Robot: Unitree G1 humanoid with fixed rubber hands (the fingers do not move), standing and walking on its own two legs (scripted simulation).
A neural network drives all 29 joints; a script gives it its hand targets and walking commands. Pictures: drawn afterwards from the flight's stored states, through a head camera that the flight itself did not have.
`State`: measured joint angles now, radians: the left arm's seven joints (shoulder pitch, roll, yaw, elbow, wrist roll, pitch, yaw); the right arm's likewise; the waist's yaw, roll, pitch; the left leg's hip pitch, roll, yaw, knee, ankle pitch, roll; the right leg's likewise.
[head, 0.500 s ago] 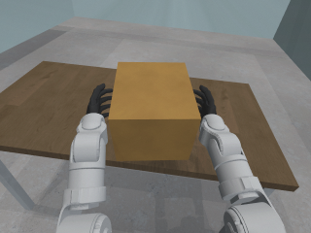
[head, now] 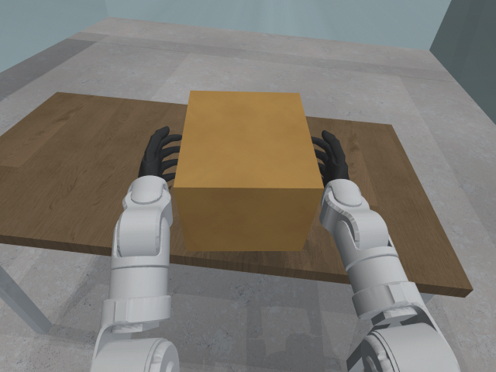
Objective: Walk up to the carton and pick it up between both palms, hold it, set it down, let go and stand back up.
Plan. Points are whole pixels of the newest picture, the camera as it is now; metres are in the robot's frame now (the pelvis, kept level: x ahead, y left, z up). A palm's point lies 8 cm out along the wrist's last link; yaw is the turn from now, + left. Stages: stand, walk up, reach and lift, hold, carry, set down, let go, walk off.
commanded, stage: hold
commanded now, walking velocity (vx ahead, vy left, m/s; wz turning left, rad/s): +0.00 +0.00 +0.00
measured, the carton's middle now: (245, 169) +0.40 +0.01 +0.16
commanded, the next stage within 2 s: none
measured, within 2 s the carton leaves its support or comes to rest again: neither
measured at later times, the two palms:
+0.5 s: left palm (149, 181) +0.36 +0.15 +0.17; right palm (330, 183) +0.36 -0.12 +0.16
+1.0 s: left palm (150, 192) +0.35 +0.15 +0.16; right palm (328, 193) +0.36 -0.12 +0.15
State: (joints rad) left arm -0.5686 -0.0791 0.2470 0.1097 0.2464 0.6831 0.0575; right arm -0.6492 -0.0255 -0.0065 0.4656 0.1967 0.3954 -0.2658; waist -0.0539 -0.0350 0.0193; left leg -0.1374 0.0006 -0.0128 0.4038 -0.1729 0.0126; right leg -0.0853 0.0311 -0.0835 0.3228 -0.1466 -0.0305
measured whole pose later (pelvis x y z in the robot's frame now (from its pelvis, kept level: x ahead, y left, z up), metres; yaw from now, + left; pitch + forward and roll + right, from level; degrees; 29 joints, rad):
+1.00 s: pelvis +0.00 +0.00 +0.00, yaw +0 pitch -7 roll -1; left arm -0.50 -0.11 0.26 0.07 0.27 0.69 0.03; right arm -0.58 0.01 -0.01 0.43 0.15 0.40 -0.26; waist -0.04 -0.05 0.04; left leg -0.09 0.00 -0.02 0.39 -0.17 0.01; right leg -0.05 0.03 -0.08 0.32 -0.16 -0.03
